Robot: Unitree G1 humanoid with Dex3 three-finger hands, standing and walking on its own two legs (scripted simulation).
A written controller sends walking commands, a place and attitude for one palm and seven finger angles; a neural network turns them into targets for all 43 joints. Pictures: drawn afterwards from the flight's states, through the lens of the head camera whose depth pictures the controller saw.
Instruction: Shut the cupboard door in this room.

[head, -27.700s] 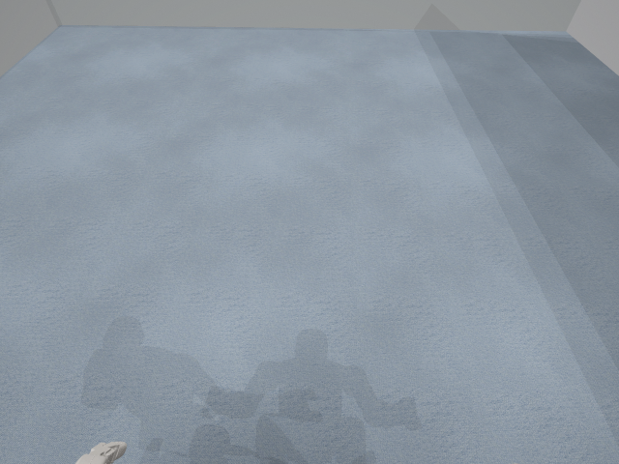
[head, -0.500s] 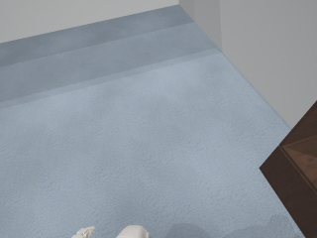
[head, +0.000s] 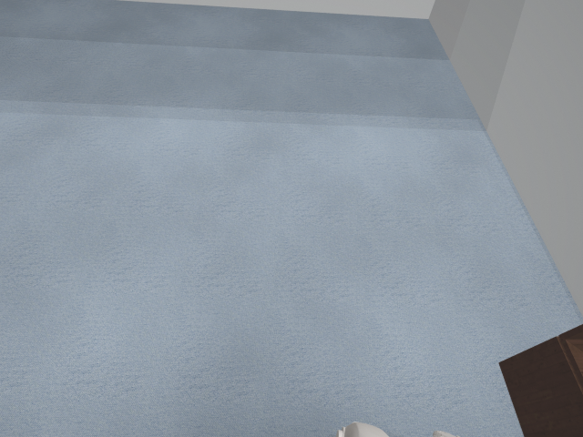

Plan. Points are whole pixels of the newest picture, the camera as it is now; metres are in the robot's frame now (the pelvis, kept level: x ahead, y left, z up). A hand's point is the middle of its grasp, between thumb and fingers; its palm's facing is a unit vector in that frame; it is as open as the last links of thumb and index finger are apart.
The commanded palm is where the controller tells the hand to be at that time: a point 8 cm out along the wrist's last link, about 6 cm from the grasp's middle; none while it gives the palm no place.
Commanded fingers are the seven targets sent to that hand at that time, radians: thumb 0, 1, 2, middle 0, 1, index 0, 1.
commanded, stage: turn or walk to find it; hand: left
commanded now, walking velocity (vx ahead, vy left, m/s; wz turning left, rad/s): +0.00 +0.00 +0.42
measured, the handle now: out of the picture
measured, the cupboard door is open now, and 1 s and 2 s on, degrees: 91 91 91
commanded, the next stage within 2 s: none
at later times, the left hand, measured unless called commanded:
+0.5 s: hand out of the picture +0.04 +0.14 -0.15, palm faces +0.21 -0.94 -0.27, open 7.3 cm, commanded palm none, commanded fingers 0.00 0.90 0.90 -0.20 -0.30 -0.20 -0.30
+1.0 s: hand out of the picture -0.04 +0.20 -0.17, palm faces +0.45 -0.86 -0.24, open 7.4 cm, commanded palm none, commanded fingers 0.00 0.90 0.90 -0.20 -0.30 -0.20 -0.30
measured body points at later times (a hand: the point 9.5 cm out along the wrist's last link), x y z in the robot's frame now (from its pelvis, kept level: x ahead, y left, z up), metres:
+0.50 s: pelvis +0.00 -0.06 +0.00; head +0.05 -0.08 +0.45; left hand +0.03 +0.19 -0.13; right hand +0.09 -0.30 -0.16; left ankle -0.08 +0.09 -0.65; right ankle +0.01 -0.14 -0.74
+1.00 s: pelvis -0.01 -0.02 +0.00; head +0.02 +0.02 +0.45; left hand -0.07 +0.25 -0.15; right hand +0.18 -0.20 -0.13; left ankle -0.07 +0.07 -0.74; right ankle +0.04 -0.17 -0.67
